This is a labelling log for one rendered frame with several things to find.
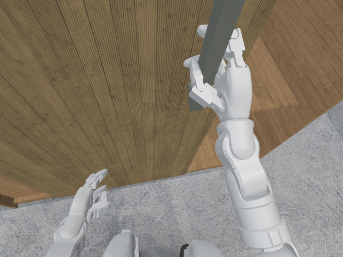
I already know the handle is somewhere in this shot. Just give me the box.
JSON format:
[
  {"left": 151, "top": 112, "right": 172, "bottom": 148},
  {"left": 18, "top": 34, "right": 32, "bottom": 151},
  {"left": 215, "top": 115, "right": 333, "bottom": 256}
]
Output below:
[{"left": 188, "top": 0, "right": 245, "bottom": 111}]

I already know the robot left hand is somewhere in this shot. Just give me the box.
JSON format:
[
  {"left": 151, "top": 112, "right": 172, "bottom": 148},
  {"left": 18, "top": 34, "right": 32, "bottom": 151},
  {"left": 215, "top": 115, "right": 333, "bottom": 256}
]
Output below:
[{"left": 69, "top": 169, "right": 110, "bottom": 223}]

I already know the robot left thigh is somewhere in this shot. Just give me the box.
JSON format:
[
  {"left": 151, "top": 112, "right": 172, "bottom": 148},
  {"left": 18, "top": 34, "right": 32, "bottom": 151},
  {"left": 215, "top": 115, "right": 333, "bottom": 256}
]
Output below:
[{"left": 102, "top": 232, "right": 139, "bottom": 257}]

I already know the robot right upper arm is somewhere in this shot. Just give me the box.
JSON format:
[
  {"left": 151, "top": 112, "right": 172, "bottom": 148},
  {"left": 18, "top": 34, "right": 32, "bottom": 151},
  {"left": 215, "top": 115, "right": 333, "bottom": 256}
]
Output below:
[{"left": 249, "top": 246, "right": 296, "bottom": 257}]

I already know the robot right forearm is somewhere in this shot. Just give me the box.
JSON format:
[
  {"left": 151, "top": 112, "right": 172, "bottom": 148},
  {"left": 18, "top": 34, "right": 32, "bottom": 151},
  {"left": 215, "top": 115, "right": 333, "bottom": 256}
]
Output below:
[{"left": 215, "top": 118, "right": 300, "bottom": 257}]

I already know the robot left forearm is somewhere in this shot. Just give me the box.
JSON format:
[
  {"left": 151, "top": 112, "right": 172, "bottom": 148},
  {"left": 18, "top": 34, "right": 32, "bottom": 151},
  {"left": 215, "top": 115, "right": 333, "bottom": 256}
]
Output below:
[{"left": 45, "top": 215, "right": 87, "bottom": 257}]

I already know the wardrobe door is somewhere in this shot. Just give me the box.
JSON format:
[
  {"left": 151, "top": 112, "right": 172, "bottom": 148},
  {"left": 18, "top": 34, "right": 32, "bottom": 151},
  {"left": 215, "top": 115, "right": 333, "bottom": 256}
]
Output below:
[
  {"left": 0, "top": 0, "right": 277, "bottom": 198},
  {"left": 0, "top": 174, "right": 44, "bottom": 198}
]

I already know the robot thigh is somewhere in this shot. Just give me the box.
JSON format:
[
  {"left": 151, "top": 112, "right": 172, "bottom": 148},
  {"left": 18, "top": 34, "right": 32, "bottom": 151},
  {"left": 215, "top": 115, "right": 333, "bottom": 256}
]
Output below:
[
  {"left": 102, "top": 232, "right": 139, "bottom": 257},
  {"left": 184, "top": 240, "right": 225, "bottom": 257}
]

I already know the robot right thigh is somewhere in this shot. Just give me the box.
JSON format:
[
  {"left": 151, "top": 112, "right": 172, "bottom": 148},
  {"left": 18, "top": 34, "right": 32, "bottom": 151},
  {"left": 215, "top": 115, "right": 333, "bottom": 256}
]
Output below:
[{"left": 184, "top": 240, "right": 225, "bottom": 257}]

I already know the robot right hand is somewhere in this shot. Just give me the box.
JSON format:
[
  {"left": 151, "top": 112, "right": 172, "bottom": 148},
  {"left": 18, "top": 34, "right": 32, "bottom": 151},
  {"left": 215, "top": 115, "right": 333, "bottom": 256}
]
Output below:
[{"left": 183, "top": 25, "right": 252, "bottom": 123}]

